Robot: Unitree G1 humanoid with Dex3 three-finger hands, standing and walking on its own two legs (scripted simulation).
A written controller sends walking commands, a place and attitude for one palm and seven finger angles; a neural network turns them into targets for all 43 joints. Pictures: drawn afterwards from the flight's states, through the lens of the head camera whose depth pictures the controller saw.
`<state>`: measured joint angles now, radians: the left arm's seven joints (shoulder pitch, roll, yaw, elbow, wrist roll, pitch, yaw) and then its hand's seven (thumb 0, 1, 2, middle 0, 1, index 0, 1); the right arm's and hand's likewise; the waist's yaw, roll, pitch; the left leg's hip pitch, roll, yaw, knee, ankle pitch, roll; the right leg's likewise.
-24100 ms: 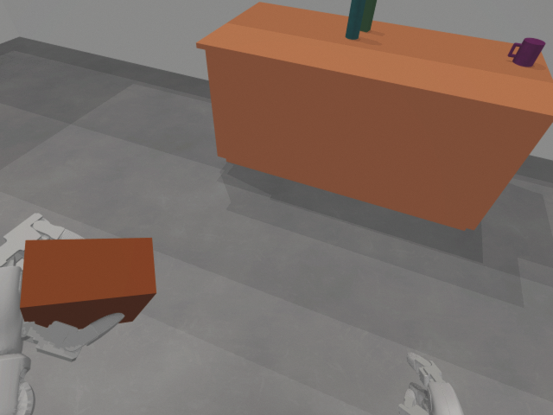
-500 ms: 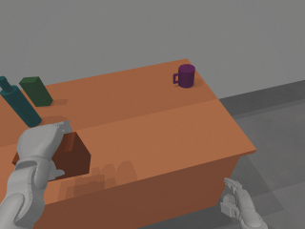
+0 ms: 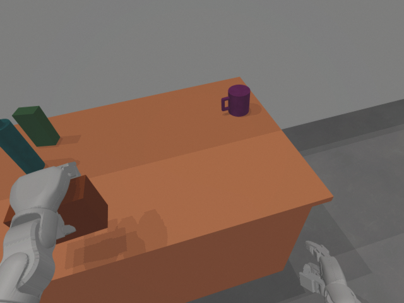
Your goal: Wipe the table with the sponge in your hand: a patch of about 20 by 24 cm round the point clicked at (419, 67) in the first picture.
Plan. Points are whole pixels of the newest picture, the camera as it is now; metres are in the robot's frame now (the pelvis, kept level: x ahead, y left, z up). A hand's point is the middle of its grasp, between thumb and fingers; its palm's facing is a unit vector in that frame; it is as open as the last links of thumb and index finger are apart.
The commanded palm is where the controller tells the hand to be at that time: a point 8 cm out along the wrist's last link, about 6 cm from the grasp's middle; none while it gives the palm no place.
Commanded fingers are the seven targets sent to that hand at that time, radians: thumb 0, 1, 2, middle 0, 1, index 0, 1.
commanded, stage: move the sponge above the wiping area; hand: left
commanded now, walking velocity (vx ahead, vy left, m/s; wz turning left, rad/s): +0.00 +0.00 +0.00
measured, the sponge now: (66, 217) +0.23 +0.33 +0.05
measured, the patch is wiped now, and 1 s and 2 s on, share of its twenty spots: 0.00 0.00 0.00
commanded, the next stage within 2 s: none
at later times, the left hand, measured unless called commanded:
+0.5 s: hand (81, 198) +0.26 +0.30 +0.08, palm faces +0.00 -0.09 -1.00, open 10.2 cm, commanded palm +0.24 +0.28 +0.14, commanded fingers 0.00 0.10 1.30 -1.20 -1.60 -1.20 -1.60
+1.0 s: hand (95, 200) +0.28 +0.29 +0.04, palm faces -0.12 -0.12 -0.99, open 10.2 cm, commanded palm +0.27 +0.28 +0.12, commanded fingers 0.00 0.10 1.30 -1.20 -1.60 -1.20 -1.60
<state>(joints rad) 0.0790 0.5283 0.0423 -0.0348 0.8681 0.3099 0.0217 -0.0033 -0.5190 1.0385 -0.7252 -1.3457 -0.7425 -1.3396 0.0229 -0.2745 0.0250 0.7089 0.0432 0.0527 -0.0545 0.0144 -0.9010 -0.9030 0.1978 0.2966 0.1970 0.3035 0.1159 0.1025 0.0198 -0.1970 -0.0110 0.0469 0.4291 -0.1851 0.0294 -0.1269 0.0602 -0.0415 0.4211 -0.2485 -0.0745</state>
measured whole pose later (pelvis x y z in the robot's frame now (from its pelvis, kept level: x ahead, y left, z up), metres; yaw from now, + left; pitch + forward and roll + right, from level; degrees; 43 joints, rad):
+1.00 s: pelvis +0.01 +0.01 +0.00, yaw +1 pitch +0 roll +0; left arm -0.11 0.42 -0.13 0.22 0.91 0.43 0.01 0.00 -0.52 1.04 -0.72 -1.35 -0.74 -1.34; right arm 0.03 -0.27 0.03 0.70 0.07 0.10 -0.05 0.01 -0.90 -0.90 0.20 0.30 0.20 0.30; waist 0.08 0.10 -0.02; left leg -0.25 -0.03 0.04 0.43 -0.18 0.04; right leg -0.18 0.05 -0.05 0.43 -0.26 -0.06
